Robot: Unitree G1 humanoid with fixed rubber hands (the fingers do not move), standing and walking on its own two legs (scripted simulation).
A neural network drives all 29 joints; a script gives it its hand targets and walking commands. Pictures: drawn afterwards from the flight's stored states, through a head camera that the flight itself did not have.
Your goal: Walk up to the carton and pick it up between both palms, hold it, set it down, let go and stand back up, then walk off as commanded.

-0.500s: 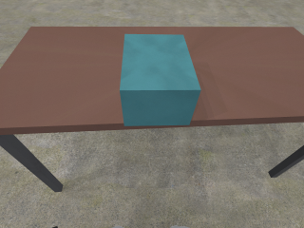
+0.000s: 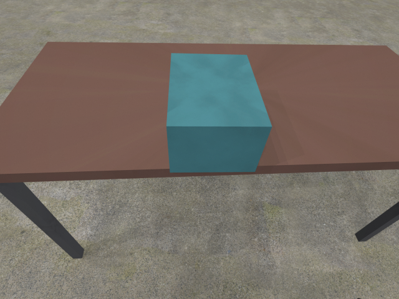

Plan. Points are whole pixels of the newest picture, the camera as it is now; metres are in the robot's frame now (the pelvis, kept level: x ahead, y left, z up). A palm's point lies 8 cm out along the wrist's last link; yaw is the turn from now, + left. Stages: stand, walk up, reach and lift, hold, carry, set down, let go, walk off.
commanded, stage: walk up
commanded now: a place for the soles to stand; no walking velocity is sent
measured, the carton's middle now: (211, 109) +0.57 -0.01 +0.06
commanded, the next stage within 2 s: none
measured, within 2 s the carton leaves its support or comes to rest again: neither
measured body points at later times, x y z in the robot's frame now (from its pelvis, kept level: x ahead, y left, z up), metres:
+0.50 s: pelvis +0.08 -0.05 -0.01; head +0.09 -0.06 +0.44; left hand +0.21 +0.26 -0.10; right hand +0.11 -0.37 -0.13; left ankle +0.02 +0.14 -0.69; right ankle +0.18 -0.15 -0.70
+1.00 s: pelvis +0.11 -0.04 +0.01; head +0.16 -0.02 +0.45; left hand +0.21 +0.26 -0.11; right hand +0.15 -0.36 -0.10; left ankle +0.17 +0.11 -0.70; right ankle +0.17 -0.15 -0.70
